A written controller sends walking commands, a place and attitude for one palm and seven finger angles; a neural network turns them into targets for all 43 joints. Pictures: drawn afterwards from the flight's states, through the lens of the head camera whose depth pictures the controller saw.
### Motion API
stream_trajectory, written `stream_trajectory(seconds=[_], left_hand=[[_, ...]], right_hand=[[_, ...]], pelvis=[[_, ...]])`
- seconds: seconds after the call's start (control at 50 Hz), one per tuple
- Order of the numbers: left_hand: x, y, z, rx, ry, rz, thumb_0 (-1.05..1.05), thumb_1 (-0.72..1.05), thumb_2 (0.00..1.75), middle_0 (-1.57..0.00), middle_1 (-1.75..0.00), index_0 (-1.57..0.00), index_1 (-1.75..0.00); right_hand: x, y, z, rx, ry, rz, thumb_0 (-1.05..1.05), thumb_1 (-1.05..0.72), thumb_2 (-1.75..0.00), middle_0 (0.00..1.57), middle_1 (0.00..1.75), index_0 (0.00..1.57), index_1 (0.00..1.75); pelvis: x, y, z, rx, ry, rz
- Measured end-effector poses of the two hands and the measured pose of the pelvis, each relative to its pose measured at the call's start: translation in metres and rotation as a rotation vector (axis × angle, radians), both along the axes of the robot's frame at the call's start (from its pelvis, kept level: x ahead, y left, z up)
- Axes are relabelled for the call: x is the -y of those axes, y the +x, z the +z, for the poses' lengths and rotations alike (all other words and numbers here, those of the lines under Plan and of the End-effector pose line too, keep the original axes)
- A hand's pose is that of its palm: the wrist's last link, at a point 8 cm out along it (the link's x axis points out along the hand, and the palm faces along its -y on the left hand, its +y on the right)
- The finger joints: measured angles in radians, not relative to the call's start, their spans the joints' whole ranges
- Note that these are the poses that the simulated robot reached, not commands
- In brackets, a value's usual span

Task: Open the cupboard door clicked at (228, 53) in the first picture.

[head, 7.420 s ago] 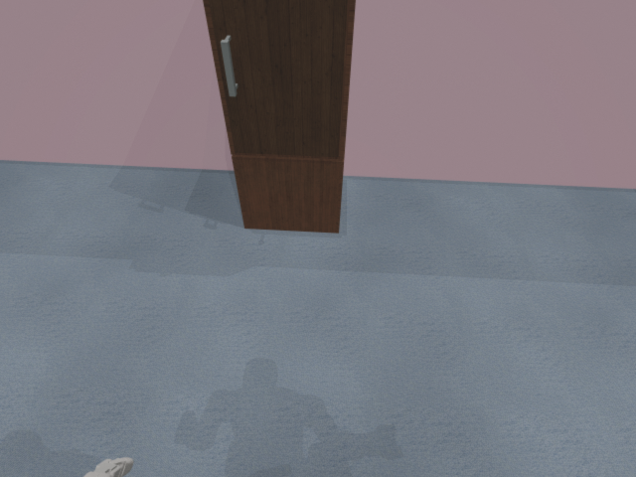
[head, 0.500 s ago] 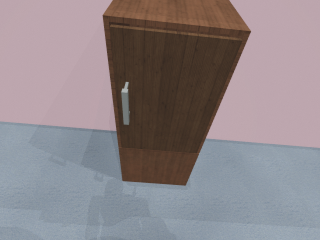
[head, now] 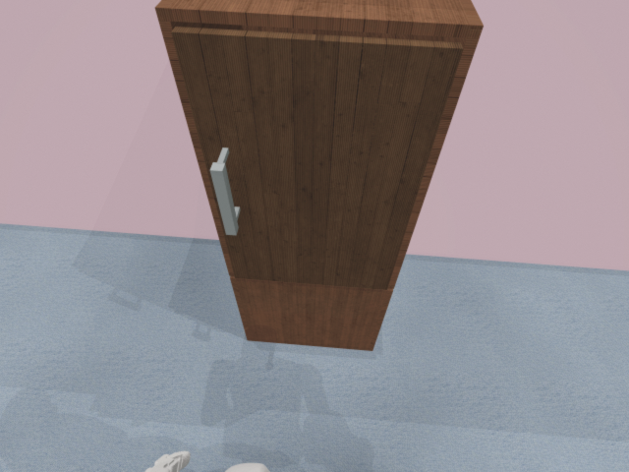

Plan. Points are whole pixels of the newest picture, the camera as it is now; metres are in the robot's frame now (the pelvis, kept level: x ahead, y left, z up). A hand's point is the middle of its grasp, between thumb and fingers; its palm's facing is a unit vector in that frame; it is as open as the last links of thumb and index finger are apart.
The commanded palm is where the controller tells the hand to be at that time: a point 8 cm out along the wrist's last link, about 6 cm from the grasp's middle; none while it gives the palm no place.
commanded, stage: come to a stop and stand still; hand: left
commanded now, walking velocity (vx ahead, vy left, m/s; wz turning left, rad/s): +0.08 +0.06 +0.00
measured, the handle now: (228, 193) +0.56 +0.19 -0.01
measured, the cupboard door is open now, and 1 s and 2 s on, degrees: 0 0 0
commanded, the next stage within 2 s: look again from close up in 1.14 s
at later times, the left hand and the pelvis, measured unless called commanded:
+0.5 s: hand out of the picture -0.04 +0.18 -0.17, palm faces +0.00 -0.99 -0.15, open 7.3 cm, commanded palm none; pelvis -0.02 +0.02 +0.01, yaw -2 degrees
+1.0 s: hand out of the picture +0.01 +0.16 -0.17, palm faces +0.01 -0.98 -0.21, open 7.3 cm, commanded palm none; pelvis +0.01 -0.01 +0.00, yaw -2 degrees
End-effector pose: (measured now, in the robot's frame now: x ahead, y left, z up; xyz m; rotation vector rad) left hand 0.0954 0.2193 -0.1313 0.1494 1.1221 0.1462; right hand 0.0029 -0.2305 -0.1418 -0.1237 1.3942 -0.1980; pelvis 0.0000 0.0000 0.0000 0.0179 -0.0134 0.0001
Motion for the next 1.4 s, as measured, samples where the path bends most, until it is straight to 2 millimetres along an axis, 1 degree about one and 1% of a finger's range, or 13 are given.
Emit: stream_trajectory(seconds=[0.06,0.12,0.26,0.34,0.42,0.54,0.62,0.7,0.82,0.92,1.14,1.28,1.4], left_hand=[[-0.012,-0.017,-0.009,-0.015,-0.011,0.018,-0.01,0.92,0.9,-0.21,-0.3,-0.21,-0.3],[-0.028,-0.038,-0.023,-0.05,-0.026,0.037,0.0,0.92,0.9,-0.21,-0.3,-0.2,-0.3],[-0.042,-0.093,-0.014,-0.166,-0.044,0.059,0.0,0.92,0.9,-0.2,-0.3,-0.2,-0.3],[-0.038,-0.124,-0.01,-0.251,-0.051,0.059,0.0,0.92,0.9,-0.2,-0.3,-0.2,-0.3],[-0.027,-0.139,-0.007,-0.33,-0.052,0.037,0.0,0.91,0.9,-0.2,-0.3,-0.2,-0.3],[-0.002,-0.135,-0.007,-0.328,-0.042,0.013,0.0,0.91,0.9,-0.2,-0.3,-0.2,-0.3],[0.007,-0.13,-0.007,-0.315,-0.026,-0.014,0.01,0.92,0.9,-0.2,-0.3,-0.2,-0.3],[0.007,-0.119,-0.005,-0.291,-0.003,-0.008,0.01,0.93,0.9,-0.2,-0.3,-0.2,-0.3],[0.006,-0.099,-0.002,-0.237,0.027,0.002,0.01,0.93,0.9,-0.2,-0.3,-0.2,-0.3],[0.008,-0.089,-0.002,-0.218,0.029,0.008,0.01,0.93,0.9,-0.2,-0.3,-0.2,-0.3],[0.019,-0.094,-0.009,-0.252,-0.014,0.016,0.0,0.92,0.9,-0.2,-0.3,-0.2,-0.3],[0.019,-0.1,-0.01,-0.272,-0.029,0.017,0.0,0.91,0.9,-0.2,-0.3,-0.2,-0.3],[0.011,-0.102,-0.009,-0.274,-0.022,0.012,0.0,0.91,0.9,-0.2,-0.3,-0.2,-0.3]], right_hand=[[0.001,0.017,0.008,0.082,-0.038,0.028,0.01,-0.91,-0.9,0.2,0.3,0.2,0.3],[-0.006,0.02,0.011,0.151,-0.074,0.039,0.0,-0.91,-0.9,0.2,0.3,0.2,0.3],[-0.038,-0.002,0.021,0.123,-0.043,0.055,0.01,-0.91,-0.9,0.2,0.3,0.2,0.3],[-0.046,-0.017,0.019,0.086,-0.022,0.037,0.01,-0.93,-0.9,0.2,0.3,0.2,0.3],[-0.05,-0.037,0.013,0.042,0.005,0.003,0.01,-0.93,-0.9,0.2,0.3,0.2,0.3],[-0.047,-0.068,-0.001,-0.061,0.059,-0.036,0.01,-0.91,-0.9,0.2,0.3,0.2,0.3],[-0.04,-0.069,-0.007,-0.07,0.08,-0.03,0.01,-0.91,-0.9,0.2,0.3,0.2,0.3],[-0.035,-0.059,-0.013,-0.049,0.088,-0.021,0.01,-0.91,-0.9,0.2,0.3,0.2,0.3],[-0.029,-0.031,-0.015,0.002,0.093,0.0,0.01,-0.91,-0.9,0.2,0.3,0.2,0.3],[-0.014,-0.017,-0.011,0.006,0.061,0.018,0.02,-0.93,-0.9,0.2,0.3,0.2,0.3],[0.006,0.009,0.002,0.035,0.001,0.039,0.01,-0.92,-0.9,0.2,0.3,0.2,0.3],[0.006,0.015,0.006,0.047,-0.014,0.042,0.01,-0.92,-0.9,0.2,0.3,0.2,0.3],[0.001,0.012,0.007,0.047,-0.014,0.039,0.01,-0.92,-0.9,0.2,0.3,0.2,0.3]], pelvis=[[-0.008,-0.009,-0.003,-0.001,-0.007,-0.001],[-0.019,-0.016,-0.01,0.004,-0.02,-0.004],[-0.032,-0.02,0.007,0.002,-0.022,-0.013],[-0.035,-0.019,0.011,-0.012,-0.014,-0.021],[-0.032,-0.02,0.01,-0.024,-0.002,-0.031],[-0.019,-0.021,0.006,-0.023,-0.006,-0.041],[-0.012,-0.018,0.003,-0.028,-0.028,-0.027],[-0.007,-0.01,0.001,-0.023,-0.021,-0.024],[0.002,0.0,0.001,-0.01,-0.006,-0.029],[0.008,0.005,0.003,-0.007,-0.001,-0.029],[0.015,0.009,0.005,-0.007,-0.004,-0.032],[0.012,0.009,0.006,-0.003,-0.008,-0.037],[0.007,0.006,0.008,0.001,-0.008,-0.041]])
